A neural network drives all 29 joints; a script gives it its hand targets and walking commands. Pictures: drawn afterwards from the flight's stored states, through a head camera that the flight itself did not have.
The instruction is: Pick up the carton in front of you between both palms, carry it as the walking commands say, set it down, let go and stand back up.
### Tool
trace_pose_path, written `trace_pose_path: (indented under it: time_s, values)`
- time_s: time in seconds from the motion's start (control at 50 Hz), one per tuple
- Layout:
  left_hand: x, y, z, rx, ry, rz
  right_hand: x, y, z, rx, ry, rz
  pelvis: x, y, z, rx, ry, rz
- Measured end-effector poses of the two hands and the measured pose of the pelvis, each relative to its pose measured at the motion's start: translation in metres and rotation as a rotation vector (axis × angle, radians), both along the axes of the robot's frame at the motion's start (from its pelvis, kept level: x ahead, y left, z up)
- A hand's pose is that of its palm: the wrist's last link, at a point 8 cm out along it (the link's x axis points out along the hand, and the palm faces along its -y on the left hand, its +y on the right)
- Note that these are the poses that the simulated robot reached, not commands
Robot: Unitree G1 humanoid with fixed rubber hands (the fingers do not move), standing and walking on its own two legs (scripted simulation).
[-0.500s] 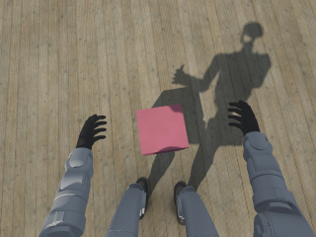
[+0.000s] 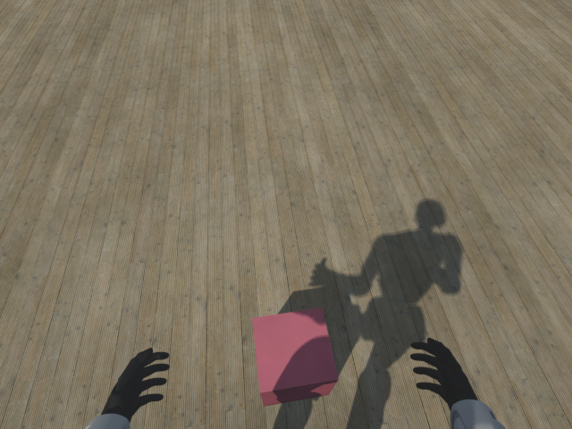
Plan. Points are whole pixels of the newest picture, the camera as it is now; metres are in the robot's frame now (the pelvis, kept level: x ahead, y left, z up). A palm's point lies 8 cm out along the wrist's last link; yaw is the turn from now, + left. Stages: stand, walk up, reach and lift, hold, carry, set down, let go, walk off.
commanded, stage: let go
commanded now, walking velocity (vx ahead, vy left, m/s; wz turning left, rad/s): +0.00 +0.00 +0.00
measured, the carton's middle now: (292, 358) +0.36 -0.01 -0.65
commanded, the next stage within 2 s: stand in 0.44 s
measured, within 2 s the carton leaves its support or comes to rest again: neither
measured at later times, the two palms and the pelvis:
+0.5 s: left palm (113, 419) +0.14 +0.24 -0.07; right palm out of the picture +0.14 -0.25 -0.08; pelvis -0.02 +0.00 +0.00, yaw +0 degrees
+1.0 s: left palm out of the picture +0.10 +0.28 -0.11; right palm out of the picture +0.10 -0.27 -0.09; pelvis -0.01 +0.01 +0.00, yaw +0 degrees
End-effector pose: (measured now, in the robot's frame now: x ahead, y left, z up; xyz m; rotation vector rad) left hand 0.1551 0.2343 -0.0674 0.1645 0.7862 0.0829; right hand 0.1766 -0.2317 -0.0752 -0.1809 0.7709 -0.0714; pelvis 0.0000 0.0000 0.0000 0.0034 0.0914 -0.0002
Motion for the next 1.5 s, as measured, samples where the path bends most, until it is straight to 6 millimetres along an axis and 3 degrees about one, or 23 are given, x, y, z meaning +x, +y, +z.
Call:
trace_pose_path:
  time_s: [0.16, 0.44, 0.62, 0.72, 1.06, 1.5]
  values:
    - [0.004, -0.008, 0.001, -0.006, -0.005, -0.029, -0.026, -0.007, 0.011, 0.002, 0.023, -0.013, -0.005, -0.003, 0.001, -0.002, -0.108, -0.007]
    - [-0.008, -0.002, 0.006, 0.047, 0.034, 0.008, -0.037, -0.004, 0.005, 0.004, 0.016, -0.015, -0.016, -0.003, -0.002, -0.002, -0.187, 0.001]
    - [-0.026, 0.033, -0.016, 0.114, 0.034, 0.075, -0.053, -0.042, -0.001, -0.131, 0.054, -0.078, -0.015, -0.002, -0.006, -0.015, -0.136, 0.006]
    - [-0.038, 0.042, -0.027, 0.125, 0.081, 0.084, -0.061, -0.051, -0.001, -0.172, 0.081, -0.104, -0.013, 0.0, -0.005, -0.017, -0.129, 0.003]
    - [-0.061, 0.051, -0.039, 0.134, 0.175, 0.086, -0.08, -0.036, -0.016, -0.158, 0.168, -0.111, -0.016, 0.01, -0.003, -0.017, -0.136, 0.002]
    - [-0.1, 0.065, -0.045, 0.152, 0.271, 0.098, -0.109, -0.04, -0.019, -0.168, 0.236, -0.127, -0.031, 0.015, 0.001, -0.013, -0.151, -0.001]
